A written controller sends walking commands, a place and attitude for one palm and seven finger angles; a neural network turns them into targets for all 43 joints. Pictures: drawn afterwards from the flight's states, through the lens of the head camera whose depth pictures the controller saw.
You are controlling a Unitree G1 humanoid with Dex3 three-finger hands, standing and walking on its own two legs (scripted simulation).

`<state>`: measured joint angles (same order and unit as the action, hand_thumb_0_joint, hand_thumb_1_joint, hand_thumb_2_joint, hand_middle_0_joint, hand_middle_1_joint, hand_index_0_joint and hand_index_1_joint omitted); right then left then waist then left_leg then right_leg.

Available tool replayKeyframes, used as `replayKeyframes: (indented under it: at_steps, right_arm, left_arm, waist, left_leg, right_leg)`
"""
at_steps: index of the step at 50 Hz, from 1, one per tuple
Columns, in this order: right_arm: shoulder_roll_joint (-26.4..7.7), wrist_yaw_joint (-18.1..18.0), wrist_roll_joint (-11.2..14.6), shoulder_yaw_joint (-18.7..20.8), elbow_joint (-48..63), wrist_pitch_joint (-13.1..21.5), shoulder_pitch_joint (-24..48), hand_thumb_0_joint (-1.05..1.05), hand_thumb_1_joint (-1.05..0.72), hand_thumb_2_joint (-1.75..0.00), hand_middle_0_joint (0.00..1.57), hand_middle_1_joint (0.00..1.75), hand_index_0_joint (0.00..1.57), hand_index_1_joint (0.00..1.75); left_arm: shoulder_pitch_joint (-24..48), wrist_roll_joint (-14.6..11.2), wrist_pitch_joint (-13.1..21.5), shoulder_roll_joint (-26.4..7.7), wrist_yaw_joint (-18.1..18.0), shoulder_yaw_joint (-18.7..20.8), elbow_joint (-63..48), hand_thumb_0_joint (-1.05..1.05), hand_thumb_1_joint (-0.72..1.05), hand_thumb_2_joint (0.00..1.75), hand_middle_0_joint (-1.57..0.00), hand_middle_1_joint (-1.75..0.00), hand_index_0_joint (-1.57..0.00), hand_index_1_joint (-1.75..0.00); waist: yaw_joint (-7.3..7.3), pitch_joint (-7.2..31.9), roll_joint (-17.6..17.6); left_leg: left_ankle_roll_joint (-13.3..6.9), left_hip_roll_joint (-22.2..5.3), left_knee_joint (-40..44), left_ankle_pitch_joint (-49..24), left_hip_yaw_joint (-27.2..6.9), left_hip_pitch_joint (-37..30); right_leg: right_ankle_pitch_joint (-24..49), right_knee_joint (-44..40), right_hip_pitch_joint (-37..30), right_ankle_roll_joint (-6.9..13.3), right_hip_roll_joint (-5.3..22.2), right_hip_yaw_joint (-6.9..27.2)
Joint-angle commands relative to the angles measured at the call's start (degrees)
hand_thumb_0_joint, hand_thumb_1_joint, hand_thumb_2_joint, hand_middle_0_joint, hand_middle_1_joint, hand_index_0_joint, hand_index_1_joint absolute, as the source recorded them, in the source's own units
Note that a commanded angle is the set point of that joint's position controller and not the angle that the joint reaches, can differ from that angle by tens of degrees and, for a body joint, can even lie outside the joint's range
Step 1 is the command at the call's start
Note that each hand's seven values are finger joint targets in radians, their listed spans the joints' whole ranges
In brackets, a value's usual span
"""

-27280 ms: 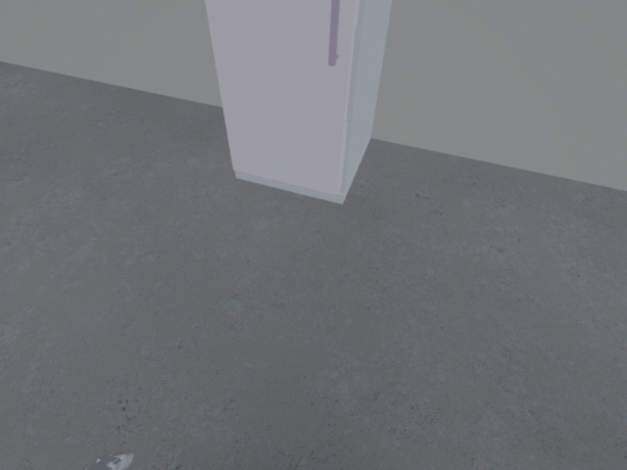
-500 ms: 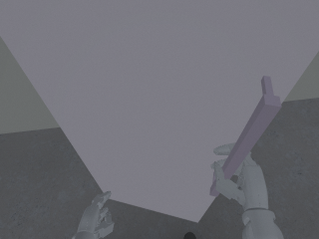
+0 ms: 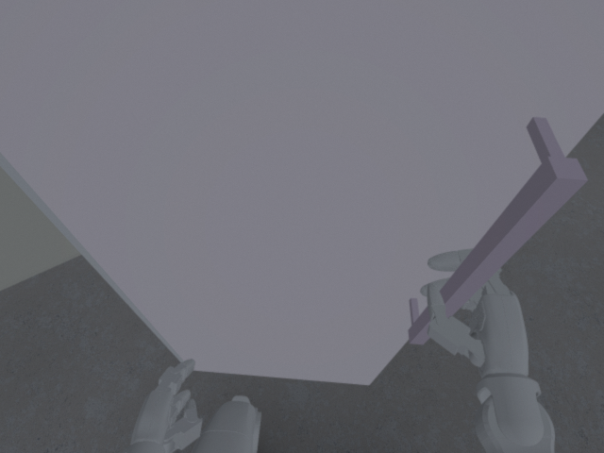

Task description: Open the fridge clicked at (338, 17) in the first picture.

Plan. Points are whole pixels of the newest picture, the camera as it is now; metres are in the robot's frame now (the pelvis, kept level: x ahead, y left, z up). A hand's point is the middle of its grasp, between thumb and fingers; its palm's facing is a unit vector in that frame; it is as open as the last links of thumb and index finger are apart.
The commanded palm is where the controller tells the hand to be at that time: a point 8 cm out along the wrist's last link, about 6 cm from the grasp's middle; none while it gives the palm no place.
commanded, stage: walk backward, drawing the door open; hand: right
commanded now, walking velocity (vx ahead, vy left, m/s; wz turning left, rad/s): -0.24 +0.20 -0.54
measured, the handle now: (459, 266) +0.31 -0.15 +0.11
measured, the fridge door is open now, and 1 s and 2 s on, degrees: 38 79 67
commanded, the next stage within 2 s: stop walking and hold the door back in 0.70 s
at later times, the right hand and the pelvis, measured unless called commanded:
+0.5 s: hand out of the picture +0.09 -0.06 +0.08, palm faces +0.47 +0.85 -0.23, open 6.0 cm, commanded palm +0.04 -0.09 +0.08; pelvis -0.07 +0.19 -0.01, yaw -24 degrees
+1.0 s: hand out of the picture -0.01 +0.04 +0.08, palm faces +0.81 +0.47 -0.35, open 6.0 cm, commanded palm -0.05 -0.01 +0.08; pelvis -0.06 +0.38 +0.01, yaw -43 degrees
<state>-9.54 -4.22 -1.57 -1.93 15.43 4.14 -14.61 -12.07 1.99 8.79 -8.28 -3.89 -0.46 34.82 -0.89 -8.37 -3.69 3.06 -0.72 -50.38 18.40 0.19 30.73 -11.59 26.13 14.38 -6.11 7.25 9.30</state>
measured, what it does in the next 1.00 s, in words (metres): steps to the left, turning right: left foot, then right foot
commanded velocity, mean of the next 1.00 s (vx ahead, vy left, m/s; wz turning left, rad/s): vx -0.13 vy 0.10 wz -0.58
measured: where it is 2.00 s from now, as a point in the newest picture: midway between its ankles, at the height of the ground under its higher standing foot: outside the picture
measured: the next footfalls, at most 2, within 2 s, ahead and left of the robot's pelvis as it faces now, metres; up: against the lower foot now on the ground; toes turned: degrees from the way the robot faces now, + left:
left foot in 0.08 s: +0.10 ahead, +0.19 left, +0.00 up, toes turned -1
right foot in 0.40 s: -0.09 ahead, +0.06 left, +0.00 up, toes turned -25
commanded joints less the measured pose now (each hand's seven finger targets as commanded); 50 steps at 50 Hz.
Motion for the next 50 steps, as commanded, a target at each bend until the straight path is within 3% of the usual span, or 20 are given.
replayKeyframes:
  at_steps: [1, 3, 4, 5, 8, 11, 15, 18, 19, 20, 21, 22, 27, 32, 35, 36, 38, 39, 44, 50]
  right_arm:
    - [-5.35, -1.51, 0.60, 5.40, 14.97, 5.27, 5.23, 0.00, -0.90, -0.90, 0.45, 1.40, 0.45, 1.40]
    - [-7.68, -2.10, 0.28, 7.45, 16.21, 5.79, 5.04, 0.00, -0.90, -0.90, 0.45, 1.40, 0.45, 1.40]
    - [-11.31, -2.37, 0.30, 10.39, 17.84, 5.37, 4.53, 0.00, -0.90, -0.90, 0.45, 1.40, 0.45, 1.40]
    - [-14.63, -2.64, 0.20, 14.54, 18.94, 5.81, 4.26, 0.00, -0.90, -0.90, 0.45, 1.40, 0.45, 1.40]
    - [-12.56, -1.14, 0.63, 14.02, 14.36, 5.68, 1.58, 0.00, -0.90, -0.90, 0.45, 1.40, 0.45, 1.40]
    - [-10.16, -1.36, 1.35, 12.62, 11.93, 6.64, 2.03, 0.00, -0.90, -0.90, 0.45, 1.40, 0.45, 1.40]
    - [-9.91, -1.78, 2.03, 12.57, 17.32, 5.49, 1.83, 0.00, -0.90, -0.90, 0.45, 1.40, 0.45, 1.40]
    - [-8.72, -1.73, 2.23, 10.79, 19.48, 5.39, 0.15, 0.00, -0.90, -0.90, 0.45, 1.40, 0.45, 1.40]
    - [-8.82, -1.62, 2.32, 9.89, 20.62, 5.94, 1.04, 0.00, -0.90, -0.90, 0.45, 1.40, 0.45, 1.40]
    - [-8.97, -1.72, 1.55, 9.49, 22.29, 7.24, 1.79, 0.00, -0.90, -0.90, 0.45, 1.40, 0.45, 1.40]
    - [-11.42, -2.06, -0.11, 9.98, 21.30, 8.49, 0.50, 0.00, -0.90, -0.90, 0.45, 1.40, 0.45, 1.40]
    - [-11.85, -1.57, -0.65, 11.17, 22.23, 9.48, 0.49, 0.00, -0.90, -0.90, 0.45, 1.40, 0.45, 1.40]
    - [-7.75, -0.72, 0.18, 8.20, 19.87, 6.02, -0.38, 0.00, -0.90, -0.90, 0.45, 1.40, 0.45, 1.40]
    - [-9.09, -2.08, 2.20, 10.83, 17.23, 5.07, -4.04, 0.00, -0.90, -0.90, 0.45, 1.40, 0.45, 1.40]
    - [-11.40, -2.96, 2.41, 14.37, 16.78, 6.03, -5.74, 0.00, -0.90, -0.90, 0.45, 1.40, 0.45, 1.40]
    - [-13.83, -3.13, 2.21, 16.01, 17.42, 6.10, -5.94, 0.00, -0.90, -0.90, 0.45, 1.40, 0.45, 1.40]
    - [-19.39, -3.51, 2.09, 20.74, 19.17, 5.99, -4.50, 0.00, -0.90, -0.90, 0.45, 1.40, 0.45, 1.40]
    - [-20.38, -4.00, 1.98, 23.18, 18.70, 6.56, -3.33, 0.00, -0.90, -0.90, 0.45, 1.40, 0.45, 1.40]
    - [-18.70, -4.85, 2.89, 22.35, -3.83, 5.91, 13.81, 0.00, -0.90, -0.90, 0.45, 1.40, 0.45, 1.40]
    - [-20.09, -5.22, 4.26, 19.53, -15.50, 8.42, 30.67, 0.00, -0.90, -0.90, 0.45, 1.40, 0.45, 1.40]
  left_arm:
    - [6.87, -1.98, 2.18, -8.49, -1.24, 3.02, -8.63, 0.00, 0.90, 0.90, -0.20, -0.30, -0.20, -0.30]
    - [6.97, -2.50, 2.06, -5.78, -1.03, 2.43, -7.56, 0.00, 0.90, 0.90, -0.20, -0.30, -0.20, -0.30]
    - [8.62, -2.24, 1.64, -3.76, -0.96, 2.09, -7.46, 0.00, 0.90, 0.90, -0.20, -0.30, -0.20, -0.30]
    - [10.39, -1.72, 1.99, -3.56, -1.37, 2.37, -6.90, 0.00, 0.90, 0.90, -0.20, -0.30, -0.20, -0.30]
    - [9.53, -0.94, 0.52, -4.68, -1.70, 3.10, -5.88, 0.00, 0.90, 0.90, -0.20, -0.30, -0.20, -0.30]
    - [9.69, -1.13, -0.19, -4.93, -2.30, 1.95, -6.34, 0.00, 0.90, 0.90, -0.20, -0.30, -0.20, -0.30]
    - [6.77, -0.61, 0.45, -5.74, -3.17, 2.03, -9.31, 0.00, 0.90, 0.90, -0.20, -0.30, -0.20, -0.30]
    - [2.01, -0.18, 1.42, -6.37, -3.11, 1.45, -9.30, 0.00, 0.90, 0.90, -0.20, -0.30, -0.20, -0.30]
    - [-0.08, -0.17, 1.75, -7.23, -3.18, 1.71, -9.67, 0.00, 0.90, 0.90, -0.20, -0.30, -0.20, -0.30]
    - [1.39, 0.57, 2.39, -9.31, -2.99, 2.53, -11.30, 0.00, 0.90, 0.90, -0.20, -0.30, -0.20, -0.30]
    - [0.37, 1.03, 2.23, -10.20, -2.67, 2.61, -10.28, 0.00, 0.90, 0.90, -0.20, -0.30, -0.20, -0.30]
    - [2.75, 1.39, 2.16, -10.71, -2.17, 3.02, -10.13, 0.00, 0.90, 0.90, -0.20, -0.30, -0.20, -0.30]
    - [2.27, -0.51, 3.05, -10.32, -0.77, 3.85, -7.08, 0.00, 0.90, 0.90, -0.20, -0.30, -0.20, -0.30]
    - [3.87, -1.56, 3.14, -9.73, -0.90, 3.06, -7.75, 0.00, 0.90, 0.90, -0.20, -0.30, -0.20, -0.30]
    - [5.42, -1.39, 3.37, -9.06, -0.57, 3.24, -7.12, 0.00, 0.90, 0.90, -0.20, -0.30, -0.20, -0.30]
    - [4.55, -1.66, 3.19, -7.76, -0.38, 2.91, -6.73, 0.00, 0.90, 0.90, -0.20, -0.30, -0.20, -0.30]
    - [8.73, -1.83, 2.27, -4.95, -0.63, 2.78, -7.48, 0.00, 0.90, 0.90, -0.20, -0.30, -0.20, -0.30]
    - [8.48, -0.93, 2.68, -5.02, -1.10, 2.62, -6.14, 0.00, 0.90, 0.90, -0.20, -0.30, -0.20, -0.30]
    - [7.34, -1.16, 0.07, -7.41, -2.66, 1.82, -3.01, 0.00, 0.90, 0.90, -0.20, -0.30, -0.20, -0.30]
    - [5.75, -2.25, -1.83, -12.22, -1.92, 2.84, -4.17, 0.00, 0.90, 0.90, -0.20, -0.30, -0.20, -0.30]
  waist:
    - [0.44, 14.64, -12.99]
    - [0.61, 15.04, 1.46]
    - [1.06, 15.58, 17.30]
    - [2.90, 16.72, 23.73]
    - [0.91, 15.32, 17.36]
    - [0.86, 15.62, 13.59]
    - [1.81, 16.98, 16.48]
    - [-0.33, 18.06, 4.51]
    - [-2.27, 17.81, -3.32]
    - [-1.14, 15.23, -18.70]
    - [-0.02, 15.85, -18.49]
    - [1.19, 16.26, -11.75]
    - [0.50, 10.67, -11.40]
    - [-0.42, 11.07, -16.79]
    - [1.24, 12.64, -10.75]
    - [0.77, 13.20, -2.89]
    - [2.25, 14.70, 22.39]
    - [2.43, 15.92, 17.45]
    - [-0.53, 19.12, 9.19]
    - [1.69, 16.52, 15.38]
  left_leg:
    - [0.79, 3.31, 14.98, -0.49, 5.54, -24.31]
    - [-0.34, -2.00, 29.05, -2.13, 1.94, -23.62]
    - [-4.86, -14.24, 35.31, 1.34, -9.01, -19.28]
    - [-10.80, -22.61, 37.79, -2.75, -17.12, -14.64]
    - [-11.99, -19.01, 34.21, -1.65, -8.41, -14.65]
    - [-11.44, -15.74, 31.48, -11.89, 3.67, -19.24]
    - [-11.59, -17.48, 36.10, -4.74, 0.64, -19.07]
    - [-8.47, -13.91, 26.51, -7.39, 4.66, -17.06]
    - [-5.48, -10.44, 14.55, -6.06, 7.14, -10.56]
    - [-0.89, -3.49, 1.39, 8.51, 7.88, 5.08]
    - [1.16, -4.02, -10.59, 14.31, 0.66, 10.43]
    - [1.10, -3.04, -17.38, 10.79, -2.47, 12.13]
    - [1.18, -0.13, -8.10, -0.20, 1.92, 0.80]
    - [1.71, 2.42, 6.84, 5.51, 3.89, -12.19]
    - [1.73, 2.98, 25.47, -1.44, 5.05, -24.75]
    - [0.74, -0.16, 32.23, -6.00, 3.44, -24.28]
    - [-8.75, -21.07, 36.00, -16.68, -14.50, -19.11]
    - [-11.56, -23.51, 34.64, -23.38, -12.87, -18.06]
    - [-6.54, -17.62, 27.38, -40.20, -2.97, -27.40]
    - [0.42, -19.25, 37.80, -15.32, -8.34, -29.45]
  right_leg:
    - [-10.71, -5.89, 10.87, 10.33, 3.34, -0.50]
    - [-16.10, 7.15, 10.45, 7.01, -4.25, -4.56]
    - [-21.39, 26.34, 14.24, 4.27, -9.07, -10.51]
    - [-25.45, 46.32, 16.57, 4.53, -9.75, -9.06]
    - [-18.63, 58.70, 18.52, 2.97, -6.31, -9.59]
    - [-17.08, 45.05, 12.95, 2.39, -5.38, -13.41]
    - [-22.53, 24.38, 4.14, 5.51, -5.87, -15.85]
    - [-11.94, 0.03, -3.09, 6.11, -5.60, -16.41]
    - [-5.79, -8.47, -8.93, 7.42, -1.51, -9.28]
    - [9.87, -13.08, -15.11, 11.96, 14.00, 13.97]
    - [26.91, -13.45, -16.77, 18.10, 25.98, 30.32]
    - [37.53, -10.58, -17.77, 21.54, 26.73, 25.86]
    - [27.23, -6.23, -7.11, 10.37, 7.75, -0.08]
    - [0.53, -11.13, 1.53, 11.51, 6.32, 3.60]
    - [-5.34, -4.63, 8.37, 9.64, 2.45, 3.82]
    - [-9.82, 2.12, 6.73, 7.14, -2.99, -0.86]
    - [-24.46, 37.32, 16.73, 3.37, -10.41, -10.00]
    - [-24.74, 48.81, 19.02, 3.66, -9.17, -7.38]
    - [-11.47, 49.90, 19.09, 1.95, -7.91, -7.30]
    - [-8.87, 28.37, 14.07, 4.82, -9.41, -9.92]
